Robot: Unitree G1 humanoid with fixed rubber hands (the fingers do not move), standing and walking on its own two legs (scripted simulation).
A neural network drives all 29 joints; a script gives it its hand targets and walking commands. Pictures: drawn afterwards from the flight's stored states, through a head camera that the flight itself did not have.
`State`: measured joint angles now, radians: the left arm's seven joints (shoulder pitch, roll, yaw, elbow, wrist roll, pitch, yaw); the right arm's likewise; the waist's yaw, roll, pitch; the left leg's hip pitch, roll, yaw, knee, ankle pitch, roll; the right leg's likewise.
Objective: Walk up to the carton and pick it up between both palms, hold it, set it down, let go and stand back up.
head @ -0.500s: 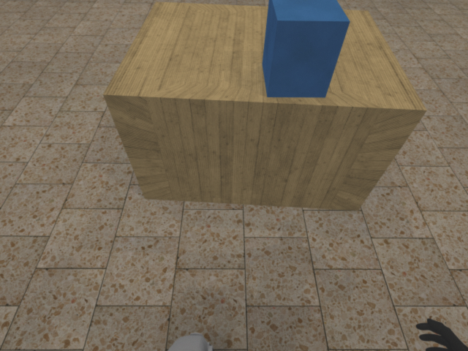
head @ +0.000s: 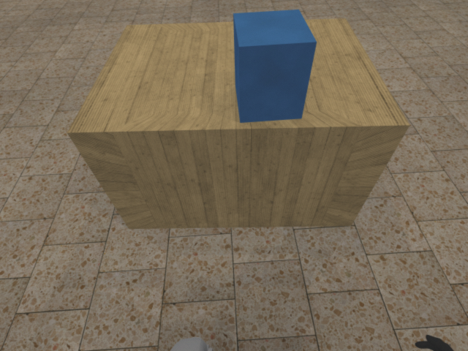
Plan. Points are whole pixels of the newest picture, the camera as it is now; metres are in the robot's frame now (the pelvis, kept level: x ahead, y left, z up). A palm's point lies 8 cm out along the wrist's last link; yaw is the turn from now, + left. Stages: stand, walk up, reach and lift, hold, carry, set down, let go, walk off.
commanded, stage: walk up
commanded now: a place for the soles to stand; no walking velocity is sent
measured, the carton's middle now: (268, 67) +0.89 -0.09 +0.00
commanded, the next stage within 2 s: none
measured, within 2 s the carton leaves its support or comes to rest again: neither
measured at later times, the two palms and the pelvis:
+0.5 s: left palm out of the picture +0.10 +0.35 -0.08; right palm (431, 334) +0.16 -0.30 -0.06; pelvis +0.03 +0.02 -0.01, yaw +0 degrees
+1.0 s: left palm (39, 338) +0.16 +0.35 -0.07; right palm (420, 308) +0.20 -0.30 -0.06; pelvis +0.04 +0.02 -0.01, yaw +0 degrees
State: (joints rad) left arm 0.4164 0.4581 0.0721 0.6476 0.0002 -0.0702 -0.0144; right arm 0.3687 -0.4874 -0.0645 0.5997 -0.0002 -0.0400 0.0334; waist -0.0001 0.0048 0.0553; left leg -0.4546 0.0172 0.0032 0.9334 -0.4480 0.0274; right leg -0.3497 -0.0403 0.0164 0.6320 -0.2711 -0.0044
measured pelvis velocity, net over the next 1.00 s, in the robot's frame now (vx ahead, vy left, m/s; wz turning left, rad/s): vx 0.04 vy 0.02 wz -0.01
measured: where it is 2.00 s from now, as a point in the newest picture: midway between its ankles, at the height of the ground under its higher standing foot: outside the picture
